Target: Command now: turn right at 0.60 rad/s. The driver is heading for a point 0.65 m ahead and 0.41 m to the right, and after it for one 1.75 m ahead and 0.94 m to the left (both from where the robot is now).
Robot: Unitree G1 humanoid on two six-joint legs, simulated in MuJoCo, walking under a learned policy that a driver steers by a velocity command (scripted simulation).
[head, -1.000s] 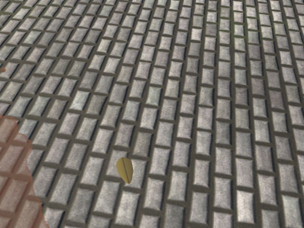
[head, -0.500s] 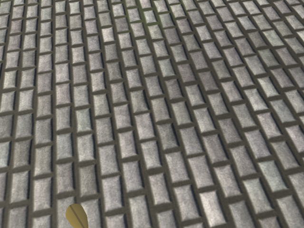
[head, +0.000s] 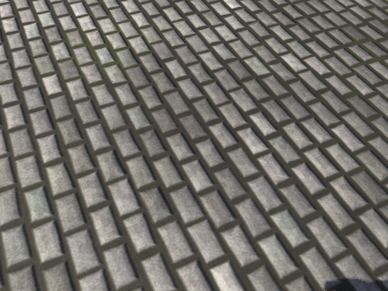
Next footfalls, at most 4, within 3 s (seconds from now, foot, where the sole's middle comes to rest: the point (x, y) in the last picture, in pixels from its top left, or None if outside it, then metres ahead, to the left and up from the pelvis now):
0.44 right None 0.00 -0.11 -0.77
0.94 left None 0.26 -0.02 -0.77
1.38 right None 0.19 -0.24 -0.77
1.76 left None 0.27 -0.04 -0.77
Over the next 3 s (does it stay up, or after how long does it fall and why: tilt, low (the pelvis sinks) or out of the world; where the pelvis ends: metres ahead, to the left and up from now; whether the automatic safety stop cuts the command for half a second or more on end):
stays up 0.18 -0.08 0.01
